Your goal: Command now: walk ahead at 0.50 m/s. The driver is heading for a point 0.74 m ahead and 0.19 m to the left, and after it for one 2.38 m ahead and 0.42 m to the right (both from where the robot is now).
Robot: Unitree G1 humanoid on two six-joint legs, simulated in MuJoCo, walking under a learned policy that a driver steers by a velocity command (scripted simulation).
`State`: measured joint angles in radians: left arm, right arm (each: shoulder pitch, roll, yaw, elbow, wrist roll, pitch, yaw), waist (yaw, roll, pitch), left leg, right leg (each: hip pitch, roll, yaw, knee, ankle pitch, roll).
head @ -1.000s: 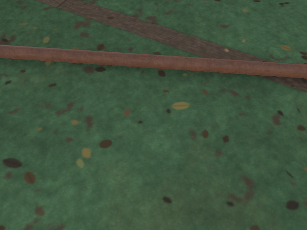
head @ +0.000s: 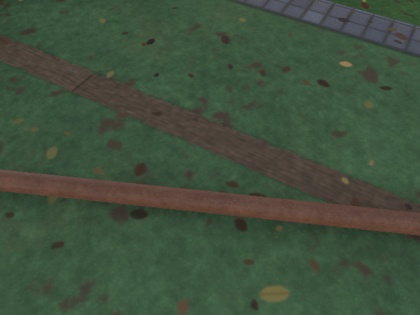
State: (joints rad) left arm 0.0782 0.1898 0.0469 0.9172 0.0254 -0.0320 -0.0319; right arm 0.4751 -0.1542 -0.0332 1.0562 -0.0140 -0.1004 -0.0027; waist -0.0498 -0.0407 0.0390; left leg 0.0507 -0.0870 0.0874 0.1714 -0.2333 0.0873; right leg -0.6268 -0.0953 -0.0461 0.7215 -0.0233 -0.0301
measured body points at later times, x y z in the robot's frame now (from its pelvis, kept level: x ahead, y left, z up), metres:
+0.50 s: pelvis +0.27 -0.05 +0.00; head +0.29 -0.05 +0.45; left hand +0.21 +0.19 -0.14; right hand +0.39 -0.27 -0.14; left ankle +0.37 +0.12 -0.67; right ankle +0.22 -0.11 -0.74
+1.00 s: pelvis +0.52 +0.05 +0.00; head +0.54 +0.08 +0.45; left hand +0.56 +0.34 -0.12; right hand +0.64 -0.20 -0.13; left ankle +0.47 +0.07 -0.74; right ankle +0.67 -0.09 -0.66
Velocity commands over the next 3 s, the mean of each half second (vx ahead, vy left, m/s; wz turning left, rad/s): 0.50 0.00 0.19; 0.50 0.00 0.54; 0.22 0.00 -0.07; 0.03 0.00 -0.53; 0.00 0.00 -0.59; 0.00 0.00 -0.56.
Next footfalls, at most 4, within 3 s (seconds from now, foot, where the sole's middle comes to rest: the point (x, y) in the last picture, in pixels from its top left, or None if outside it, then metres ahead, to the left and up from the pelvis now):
0.16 right None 0.26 -0.11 -0.78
0.72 left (179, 308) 0.51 0.08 -0.78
1.06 right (227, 253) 0.69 -0.08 -0.78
1.48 left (119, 214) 0.83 0.29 -0.74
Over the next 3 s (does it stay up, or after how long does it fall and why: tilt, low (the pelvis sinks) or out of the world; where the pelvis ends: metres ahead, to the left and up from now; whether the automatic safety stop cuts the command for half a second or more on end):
stays up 1.04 0.20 0.00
